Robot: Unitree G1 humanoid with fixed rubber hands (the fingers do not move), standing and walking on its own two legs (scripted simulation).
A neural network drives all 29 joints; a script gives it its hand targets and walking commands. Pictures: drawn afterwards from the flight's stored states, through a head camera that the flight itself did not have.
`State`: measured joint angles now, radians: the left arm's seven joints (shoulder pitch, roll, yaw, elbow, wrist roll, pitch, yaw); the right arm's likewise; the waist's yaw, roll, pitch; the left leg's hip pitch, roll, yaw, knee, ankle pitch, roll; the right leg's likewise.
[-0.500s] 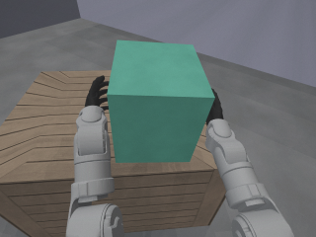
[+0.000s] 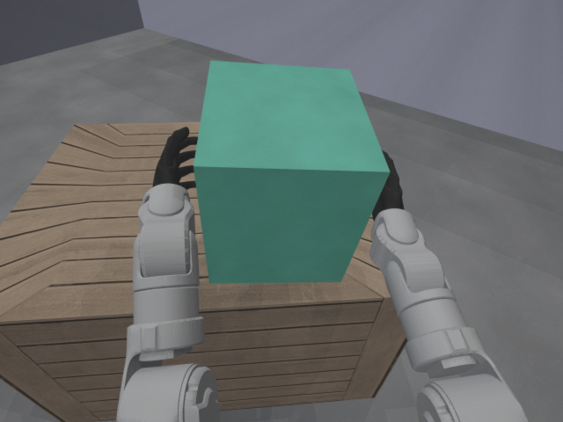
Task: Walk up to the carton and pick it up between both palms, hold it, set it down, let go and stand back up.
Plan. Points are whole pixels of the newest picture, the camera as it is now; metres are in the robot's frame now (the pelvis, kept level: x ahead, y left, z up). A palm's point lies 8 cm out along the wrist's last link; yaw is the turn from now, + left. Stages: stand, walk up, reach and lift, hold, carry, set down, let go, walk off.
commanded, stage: hold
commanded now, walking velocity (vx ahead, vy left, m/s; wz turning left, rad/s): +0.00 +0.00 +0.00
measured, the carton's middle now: (279, 177) +0.41 +0.01 +0.17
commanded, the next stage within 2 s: none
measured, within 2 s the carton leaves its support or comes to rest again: neither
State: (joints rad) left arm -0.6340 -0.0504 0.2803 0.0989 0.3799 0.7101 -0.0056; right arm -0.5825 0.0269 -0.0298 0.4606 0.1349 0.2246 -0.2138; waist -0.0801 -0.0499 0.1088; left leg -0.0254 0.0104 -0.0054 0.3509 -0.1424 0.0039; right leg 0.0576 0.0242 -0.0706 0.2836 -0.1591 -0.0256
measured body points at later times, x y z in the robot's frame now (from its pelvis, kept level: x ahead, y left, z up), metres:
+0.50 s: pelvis +0.00 +0.00 +0.00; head -0.03 +0.03 +0.45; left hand +0.38 +0.16 +0.19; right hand +0.37 -0.14 +0.16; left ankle +0.05 +0.11 -0.75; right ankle +0.01 -0.10 -0.75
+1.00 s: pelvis +0.00 +0.00 +0.00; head -0.04 +0.02 +0.45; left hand +0.38 +0.15 +0.19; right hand +0.36 -0.14 +0.16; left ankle +0.05 +0.11 -0.75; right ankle +0.01 -0.10 -0.75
